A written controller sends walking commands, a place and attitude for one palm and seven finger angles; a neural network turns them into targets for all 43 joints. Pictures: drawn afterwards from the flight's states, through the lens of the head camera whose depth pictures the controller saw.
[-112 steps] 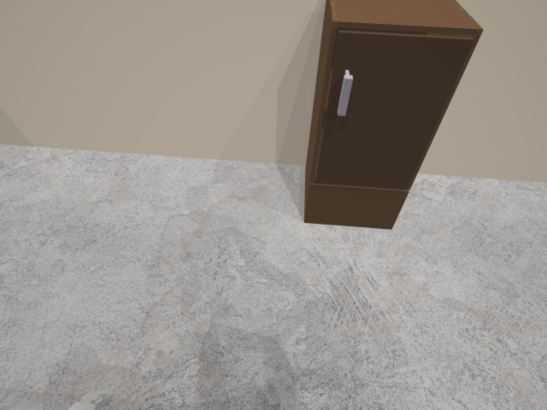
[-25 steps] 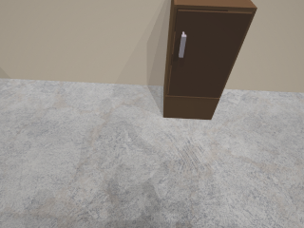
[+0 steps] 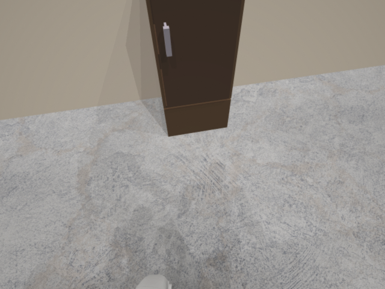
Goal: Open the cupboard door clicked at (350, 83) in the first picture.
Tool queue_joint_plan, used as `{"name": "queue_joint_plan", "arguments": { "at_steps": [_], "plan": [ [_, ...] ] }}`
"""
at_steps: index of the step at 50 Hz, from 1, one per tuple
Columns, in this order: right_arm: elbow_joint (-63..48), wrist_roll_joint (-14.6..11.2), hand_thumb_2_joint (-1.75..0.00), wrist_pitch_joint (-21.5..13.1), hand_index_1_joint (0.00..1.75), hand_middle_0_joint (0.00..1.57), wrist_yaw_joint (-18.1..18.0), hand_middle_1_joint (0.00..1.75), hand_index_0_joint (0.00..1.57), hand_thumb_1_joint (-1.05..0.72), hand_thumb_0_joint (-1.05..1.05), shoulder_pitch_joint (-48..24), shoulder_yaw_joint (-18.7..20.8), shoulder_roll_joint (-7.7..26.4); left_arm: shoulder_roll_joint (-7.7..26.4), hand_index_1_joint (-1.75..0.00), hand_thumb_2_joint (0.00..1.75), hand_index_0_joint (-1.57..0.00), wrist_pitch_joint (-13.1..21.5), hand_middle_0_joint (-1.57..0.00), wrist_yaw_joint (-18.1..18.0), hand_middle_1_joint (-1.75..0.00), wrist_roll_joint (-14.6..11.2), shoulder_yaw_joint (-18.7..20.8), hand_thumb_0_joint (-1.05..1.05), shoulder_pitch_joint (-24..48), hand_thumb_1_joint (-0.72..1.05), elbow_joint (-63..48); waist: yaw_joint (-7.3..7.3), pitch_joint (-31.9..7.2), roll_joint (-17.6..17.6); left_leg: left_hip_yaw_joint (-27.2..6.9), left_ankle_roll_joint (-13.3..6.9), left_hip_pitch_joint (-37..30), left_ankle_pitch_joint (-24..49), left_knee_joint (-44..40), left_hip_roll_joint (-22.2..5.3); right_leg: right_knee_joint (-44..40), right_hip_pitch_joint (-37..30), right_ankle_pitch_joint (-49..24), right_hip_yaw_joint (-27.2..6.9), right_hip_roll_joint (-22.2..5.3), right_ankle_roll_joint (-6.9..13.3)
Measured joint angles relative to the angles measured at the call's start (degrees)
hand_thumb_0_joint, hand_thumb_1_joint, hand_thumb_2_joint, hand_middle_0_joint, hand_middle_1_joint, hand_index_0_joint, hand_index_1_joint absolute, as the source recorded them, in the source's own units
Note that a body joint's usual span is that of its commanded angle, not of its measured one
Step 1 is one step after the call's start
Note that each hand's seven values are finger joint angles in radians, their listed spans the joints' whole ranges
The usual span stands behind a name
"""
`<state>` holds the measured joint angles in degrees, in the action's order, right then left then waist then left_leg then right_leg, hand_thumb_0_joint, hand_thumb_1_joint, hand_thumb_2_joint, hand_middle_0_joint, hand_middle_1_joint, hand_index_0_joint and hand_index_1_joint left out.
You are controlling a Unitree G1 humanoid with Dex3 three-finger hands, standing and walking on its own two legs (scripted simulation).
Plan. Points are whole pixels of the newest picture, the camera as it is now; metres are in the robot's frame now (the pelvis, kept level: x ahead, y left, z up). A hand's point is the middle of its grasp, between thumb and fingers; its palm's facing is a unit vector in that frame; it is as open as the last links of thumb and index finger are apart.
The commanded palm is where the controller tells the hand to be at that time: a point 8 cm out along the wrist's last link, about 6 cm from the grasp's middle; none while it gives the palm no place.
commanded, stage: walk to a spot facing it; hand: left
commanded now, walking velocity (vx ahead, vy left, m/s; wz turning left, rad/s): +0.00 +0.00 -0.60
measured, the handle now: (167, 39) +1.07 +0.21 -0.05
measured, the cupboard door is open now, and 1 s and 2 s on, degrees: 0 0 0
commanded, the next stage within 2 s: turn to face it in 1.52 s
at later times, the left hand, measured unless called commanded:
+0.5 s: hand out of the picture +0.10 +0.26 -0.16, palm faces -0.25 -0.95 -0.20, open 7.4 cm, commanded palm none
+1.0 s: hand (195, 244) +0.25 +0.02 -0.16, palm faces -0.55 -0.81 -0.20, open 7.3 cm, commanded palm none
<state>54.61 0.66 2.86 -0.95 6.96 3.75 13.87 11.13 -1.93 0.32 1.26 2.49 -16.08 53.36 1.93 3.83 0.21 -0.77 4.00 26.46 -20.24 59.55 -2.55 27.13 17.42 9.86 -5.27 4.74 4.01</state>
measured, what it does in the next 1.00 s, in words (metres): steps on the spot, turning right: left foot, then right foot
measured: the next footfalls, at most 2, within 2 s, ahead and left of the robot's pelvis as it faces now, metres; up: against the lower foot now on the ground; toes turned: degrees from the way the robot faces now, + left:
left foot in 0.24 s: +0.02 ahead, +0.15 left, +0.00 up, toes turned -9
right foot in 0.82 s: +0.05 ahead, -0.17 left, +0.00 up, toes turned -38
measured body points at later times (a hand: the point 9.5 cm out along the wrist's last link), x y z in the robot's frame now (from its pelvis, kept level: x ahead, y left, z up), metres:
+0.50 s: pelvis -0.02 +0.07 +0.01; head -0.02 +0.10 +0.46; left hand +0.11 +0.31 -0.15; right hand -0.06 -0.19 -0.12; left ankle -0.02 +0.16 -0.74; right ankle -0.07 -0.09 -0.64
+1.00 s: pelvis +0.06 -0.07 +0.00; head +0.07 -0.08 +0.45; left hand +0.27 +0.07 -0.14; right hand -0.09 -0.26 -0.16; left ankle +0.12 +0.07 -0.65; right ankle +0.02 -0.14 -0.74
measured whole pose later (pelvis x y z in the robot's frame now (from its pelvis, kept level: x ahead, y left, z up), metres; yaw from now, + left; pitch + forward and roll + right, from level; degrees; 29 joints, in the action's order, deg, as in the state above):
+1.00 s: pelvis +0.06 -0.07 +0.00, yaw -34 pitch -1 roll +0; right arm 59.7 1.5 -0.3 0.4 19.2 3.5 11.2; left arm 10.2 2.6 0.6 0.7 2.9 -10.3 55.2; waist -3.0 2.2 0.7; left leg 4.9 2.6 28.0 -16.9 67.4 -9.5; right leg 27.0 12.4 14.0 5.7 1.3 3.5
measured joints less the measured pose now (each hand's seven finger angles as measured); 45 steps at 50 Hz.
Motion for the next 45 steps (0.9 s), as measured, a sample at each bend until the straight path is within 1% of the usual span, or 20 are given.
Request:
{"name": "queue_joint_plan", "arguments": {
  "at_steps": [5, 9, 11, 12, 13, 14, 16, 19, 21, 23, 26, 29, 33, 36, 39, 40, 41, 42, 44, 45],
  "plan": [
    [-0.76, -0.25, -0.90, -0.14, 0.30, 0.20, -0.40, 0.30, 0.20, -0.91, 0.00, -0.79, -0.04, 0.15, 0.93, -0.30, 0.90, -0.20, -0.26, -0.21, -0.05, -0.30, 0.33, 0.66, 0.01, 0.71, 0.90, -0.57, 0.67, -1.00, -0.58, -0.52, -0.24, -3.54, -2.43, -7.80, 0.76, -0.99, 0.94, -1.73, -2.81, 1.29, -0.80],
    [-1.87, -0.79, -0.90, -0.79, 0.30, 0.20, -0.60, 0.30, 0.20, -0.91, 0.00, -1.26, -0.41, -0.37, 2.21, -0.30, 0.90, -0.20, -0.83, -0.21, -0.10, -0.30, 0.54, 1.13, 0.01, 1.54, 0.90, -1.03, 1.20, -1.55, -1.59, -0.79, -1.40, -7.72, -3.66, -17.97, 2.22, -1.04, 2.34, -3.07, -5.50, 2.24, -2.19],
    [-2.60, -1.01, -0.90, -1.50, 0.30, 0.20, -0.69, 0.30, 0.20, -0.91, 0.00, -0.91, -0.71, -0.77, 3.02, -0.30, 0.90, -0.20, -1.27, -0.21, -0.08, -0.30, 0.46, 1.37, 0.01, 1.94, 0.90, -1.13, 0.91, -1.95, -2.17, -0.50, -2.17, -10.88, -1.12, -25.45, 2.84, -0.33, 3.37, -3.41, -6.69, 2.77, -3.25],
    [-2.91, -1.02, -0.90, -2.03, 0.30, 0.20, -0.78, 0.30, 0.20, -0.91, 0.00, -0.50, -0.89, -1.10, 3.58, -0.30, 0.90, -0.20, -1.56, -0.21, -0.04, -0.30, 0.31, 1.55, 0.01, 2.12, 0.90, -1.23, 0.48, -2.11, -2.76, -0.13, -3.49, -12.14, 2.16, -28.89, 3.13, 0.87, 4.15, -3.15, -7.20, 2.89, -3.84],
    [-2.96, -0.79, -0.90, -2.36, 0.30, 0.20, -0.82, 0.30, 0.20, -0.91, 0.00, -0.10, -1.09, -1.68, 4.19, -0.30, 0.90, -0.20, -1.90, -0.21, 0.07, -0.30, 0.12, 1.91, 0.01, 2.48, 0.90, -1.03, 0.27, -1.90, -3.80, 0.75, -4.52, -12.56, 3.93, -29.37, 3.51, 4.19, 5.35, 1.24, -7.54, 2.82, -4.16],
    [-3.12, -0.62, -0.90, -2.37, 0.30, 0.20, -0.69, 0.30, 0.20, -0.91, 0.00, 0.62, -1.46, -1.97, 4.52, -0.30, 0.90, -0.20, -2.24, -0.21, 0.23, -0.30, 0.13, 2.24, 0.01, 2.61, 0.90, -0.83, 0.11, -1.99, -4.14, 1.57, -5.15, -13.00, 4.09, -29.39, 3.32, 9.36, 7.10, 6.61, -5.97, 2.68, -4.81],
    [-3.07, -0.23, -0.90, -2.08, 0.30, 0.21, -0.54, 0.30, 0.20, -0.91, 0.00, 2.52, -1.96, -2.24, 4.92, -0.30, 0.90, -0.20, -2.70, -0.21, 0.84, -0.30, 0.63, 2.77, 0.01, 2.35, 0.91, -0.60, -0.39, -2.78, -3.67, 2.75, -5.66, -14.45, 3.83, -30.65, 2.13, 21.41, 10.71, 10.70, -1.96, 2.04, -6.24],
    [-2.12, 0.18, -0.90, -2.12, 0.30, 0.21, -0.53, 0.30, 0.20, -0.91, 0.00, 5.47, -2.21, -2.36, 5.52, -0.30, 0.90, -0.19, -2.68, -0.20, 2.18, -0.30, 1.19, 3.38, 0.01, 1.59, 0.91, -0.76, -0.45, -4.08, -2.87, 4.65, -5.80, -16.70, 4.46, -33.52, 0.53, 35.91, 14.06, 8.85, 1.89, -0.46, -7.24],
    [-1.48, 0.32, -0.90, -2.70, 0.30, 0.21, -0.53, 0.30, 0.20, -0.91, 0.00, 7.25, -2.17, -2.42, 5.74, -0.30, 0.90, -0.19, -2.44, -0.20, 2.68, -0.30, 1.32, 3.57, 0.01, 0.99, 0.91, -0.76, -0.42, -4.64, -2.56, 6.24, -5.85, -17.80, 4.73, -34.79, -0.21, 40.36, 14.64, 6.85, 3.04, -2.44, -7.53],
    [-1.00, 0.35, -0.90, -3.55, 0.30, 0.21, -0.54, 0.30, 0.20, -0.91, 0.00, 9.05, -2.03, -2.58, 5.73, -0.30, 0.90, -0.19, -2.35, -0.20, 2.93, -0.30, 1.36, 3.60, 0.01, 0.58, 0.91, -0.44, -0.72, -4.90, -2.39, 7.90, -5.89, -18.76, 4.73, -35.73, -0.72, 41.01, 14.41, 5.36, 3.66, -4.39, -7.78],
    [-0.15, 0.30, -0.90, -4.72, 0.30, 0.21, -0.54, 0.30, 0.20, -0.91, 0.00, 11.82, -1.85, -2.96, 5.35, -0.30, 0.90, -0.19, -2.48, -0.20, 3.15, -0.30, 1.33, 3.50, 0.01, 0.60, 0.91, 0.31, -1.50, -4.81, -2.43, 10.51, -5.69, -20.26, 4.52, -37.01, -1.21, 38.55, 13.85, 3.97, 4.28, -6.90, -8.15],
    [1.18, 0.37, -0.90, -5.30, 0.30, 0.21, -0.46, 0.30, 0.20, -0.91, 0.00, 14.50, -1.69, -3.20, 4.50, -0.30, 0.90, -0.19, -2.73, -0.20, 3.39, -0.30, 1.28, 3.17, 0.01, 1.57, 0.91, 0.80, -2.56, -4.18, -2.34, 12.95, -5.17, -21.71, 4.05, -37.94, -1.82, 34.21, 13.42, 3.78, 5.48, -8.87, -8.25],
    [3.43, 0.69, -0.90, -5.41, 0.30, 0.21, -0.26, 0.30, 0.20, -0.91, 0.00, 17.72, -1.30, -3.13, 2.88, -0.30, 0.90, -0.19, -2.69, -0.20, 3.70, -0.30, 1.17, 2.53, 0.01, 4.21, 0.91, 0.79, -4.15, -2.80, -1.81, 16.01, -3.84, -23.65, 2.87, -38.49, -2.98, 26.75, 12.68, 4.61, 7.75, -10.37, -7.77],
    [5.07, 1.00, -0.90, -5.20, 0.30, 0.21, 0.00, 0.30, 0.20, -0.91, 0.00, 19.64, -0.96, -2.73, 1.64, -0.30, 0.90, -0.19, -2.18, -0.20, 3.80, -0.30, 1.04, 1.91, 0.01, 6.85, 0.91, 0.29, -5.47, -1.64, -1.05, 18.19, -2.33, -24.96, 1.24, -37.87, -4.20, 19.93, 11.22, 6.02, 9.74, -10.42, -6.92],
    [6.46, 1.23, -0.90, -4.90, 0.30, 0.21, 0.34, 0.30, 0.20, -0.91, 0.00, 21.17, -0.62, -2.13, 0.60, -0.30, 0.90, -0.19, -0.98, -0.20, 3.75, -0.30, 0.89, 1.41, 0.01, 9.38, 0.91, -0.60, -6.64, -0.69, 0.06, 20.13, -0.23, -25.89, -1.64, -35.28, -6.07, 12.65, 8.19, 7.72, 11.64, -9.23, -5.25],
    [6.77, 1.18, -0.90, -4.79, 0.30, 0.21, 0.47, 0.30, 0.20, -0.91, 0.00, 21.83, -0.56, -2.00, 0.41, -0.30, 0.90, -0.19, -0.27, -0.20, 3.71, -0.30, 0.87, 1.22, 0.01, 10.11, 0.91, -1.05, -6.80, -0.47, 0.51, 20.42, 0.51, -25.62, -3.33, -32.84, -7.15, 9.45, 6.33, 7.38, 12.35, -8.43, -4.43],
    [7.07, 0.96, -0.90, -4.61, 0.30, 0.21, 0.73, 0.30, 0.20, -0.91, 0.00, 22.55, -0.60, -2.11, 0.53, -0.30, 0.90, -0.19, 0.83, -0.20, 3.64, -0.30, 0.90, 0.99, 0.01, 10.76, 0.91, -1.54, -6.79, -0.35, 0.52, 20.19, 0.58, -24.13, -5.40, -27.96, -8.41, 6.56, 4.57, 5.30, 12.71, -7.89, -3.21],
    [7.56, 0.66, -0.90, -4.08, 0.30, 0.21, 0.98, 0.30, 0.20, -0.91, 0.01, 22.32, -0.74, -2.16, 0.44, -0.30, 0.90, -0.19, 2.08, -0.20, 3.25, -0.30, 0.77, 0.89, 0.01, 11.52, 0.91, -1.70, -6.50, 0.15, 0.77, 17.79, 0.23, -21.15, -7.70, -19.82, -9.36, 8.15, 5.06, 3.44, 12.84, -7.27, -2.20],
    [8.18, 0.38, -0.90, -2.65, 0.30, 0.21, 1.26, 0.30, 0.20, -0.91, 0.01, 20.34, -0.89, -2.26, 0.11, -0.30, 0.90, -0.19, 3.54, -0.20, 2.28, -0.30, -0.05, 0.62, 0.01, 11.69, 0.91, -1.68, -6.19, 0.90, 0.80, 10.87, -0.97, -13.93, -8.87, -2.88, -8.27, 10.65, 4.33, 5.29, 12.75, -6.26, -1.03],
    [8.16, 0.30, -0.90, -2.36, 0.30, 0.20, 1.31, 0.30, 0.20, -0.91, 0.01, 19.16, -0.81, -2.36, -0.04, -0.30, 0.90, -0.19, 3.81, -0.20, 1.89, -0.30, -0.25, 0.48, 0.01, 11.10, 0.91, -1.42, -5.94, 0.74, 0.58, 8.90, -1.40, -10.64, -7.29, 3.15, -7.52, 9.92, 3.01, 6.04, 12.50, -5.81, -0.76]
  ]
}}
